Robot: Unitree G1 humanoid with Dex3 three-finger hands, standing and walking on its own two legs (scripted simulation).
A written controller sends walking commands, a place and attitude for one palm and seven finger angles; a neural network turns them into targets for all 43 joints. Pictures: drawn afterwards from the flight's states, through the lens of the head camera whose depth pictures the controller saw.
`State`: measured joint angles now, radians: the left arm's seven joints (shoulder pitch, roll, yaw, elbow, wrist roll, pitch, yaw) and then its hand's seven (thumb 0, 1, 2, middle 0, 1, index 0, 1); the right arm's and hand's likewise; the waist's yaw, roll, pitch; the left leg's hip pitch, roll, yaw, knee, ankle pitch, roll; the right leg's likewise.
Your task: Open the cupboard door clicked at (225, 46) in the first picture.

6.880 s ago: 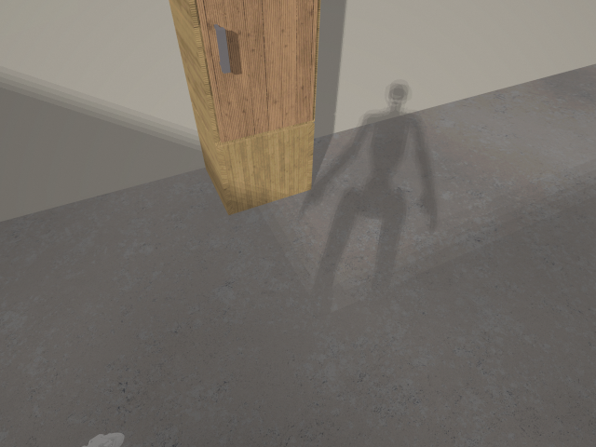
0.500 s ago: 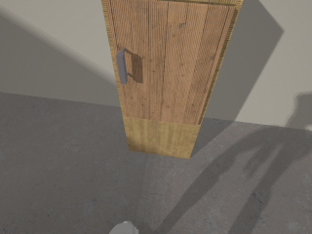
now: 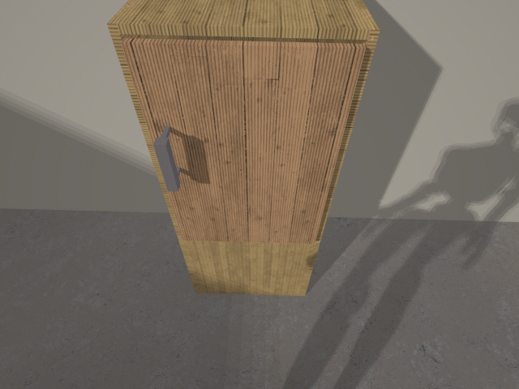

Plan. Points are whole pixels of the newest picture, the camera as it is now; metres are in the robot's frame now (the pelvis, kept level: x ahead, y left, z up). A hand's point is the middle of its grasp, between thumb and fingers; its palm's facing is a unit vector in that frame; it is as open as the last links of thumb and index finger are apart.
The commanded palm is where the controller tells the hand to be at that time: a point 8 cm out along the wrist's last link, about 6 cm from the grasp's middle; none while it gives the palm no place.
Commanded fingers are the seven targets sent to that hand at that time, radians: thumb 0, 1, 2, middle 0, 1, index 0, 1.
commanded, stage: come to a stop and stand still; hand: left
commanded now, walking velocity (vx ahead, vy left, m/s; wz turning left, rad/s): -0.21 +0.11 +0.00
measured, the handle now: (170, 159) +0.55 +0.22 +0.02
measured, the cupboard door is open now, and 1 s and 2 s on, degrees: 0 0 0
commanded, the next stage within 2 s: look again from close up in 0.66 s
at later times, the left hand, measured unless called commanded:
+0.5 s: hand out of the picture -0.02 +0.24 -0.17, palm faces +0.04 -0.97 -0.25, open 7.3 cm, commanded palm none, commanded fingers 0.00 0.90 0.90 -0.20 -0.30 -0.20 -0.30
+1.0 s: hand out of the picture -0.01 +0.20 -0.16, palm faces +0.03 -0.97 -0.23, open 7.3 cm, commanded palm none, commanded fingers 0.00 0.90 0.90 -0.20 -0.30 -0.20 -0.30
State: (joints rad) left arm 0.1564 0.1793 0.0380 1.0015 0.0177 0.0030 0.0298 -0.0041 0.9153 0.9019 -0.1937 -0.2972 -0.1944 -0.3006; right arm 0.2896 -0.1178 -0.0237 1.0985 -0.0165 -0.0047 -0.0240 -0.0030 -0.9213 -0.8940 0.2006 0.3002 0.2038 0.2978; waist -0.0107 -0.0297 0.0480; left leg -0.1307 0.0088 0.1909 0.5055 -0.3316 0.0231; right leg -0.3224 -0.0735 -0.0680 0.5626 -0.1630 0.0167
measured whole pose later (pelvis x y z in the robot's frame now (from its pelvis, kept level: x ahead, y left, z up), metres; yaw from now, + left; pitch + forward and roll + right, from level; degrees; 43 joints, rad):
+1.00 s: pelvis -0.03 +0.02 +0.01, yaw +0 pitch -1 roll +1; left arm 0.28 0.15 0.01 1.08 0.01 -0.02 0.02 0.01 0.94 0.90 -0.20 -0.30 -0.20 -0.30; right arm 0.34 -0.15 0.02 1.08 -0.02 -0.02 -0.03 0.00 -0.91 -0.89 0.20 0.30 0.20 0.30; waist -0.01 0.03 0.01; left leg -0.13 0.01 0.10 0.44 -0.30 0.01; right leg -0.24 0.03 -0.10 0.48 -0.24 -0.09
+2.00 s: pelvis -0.05 +0.06 +0.01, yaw +1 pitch -3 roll +0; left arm 0.19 0.29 0.02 1.03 0.01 -0.01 0.02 0.00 0.91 0.90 -0.20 -0.30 -0.20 -0.30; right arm 0.20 -0.27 0.01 1.02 -0.02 -0.02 -0.01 0.00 -0.91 -0.89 0.20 0.30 0.20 0.30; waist 0.02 0.00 -0.01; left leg -0.12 -0.04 0.05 0.41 -0.25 0.06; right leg -0.19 -0.01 -0.10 0.41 -0.17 -0.03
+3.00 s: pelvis -0.05 +0.08 +0.01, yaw +0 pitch -3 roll +0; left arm 0.24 0.22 -0.01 1.11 0.01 0.00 0.03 0.00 0.91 0.90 -0.20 -0.30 -0.20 -0.30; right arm 0.22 -0.22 0.01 1.13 -0.01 -0.01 -0.01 0.00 -0.91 -0.89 0.20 0.30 0.20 0.30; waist 0.01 -0.02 0.02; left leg -0.08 -0.07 0.06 0.34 -0.21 0.08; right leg -0.17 -0.03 -0.08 0.36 -0.15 0.00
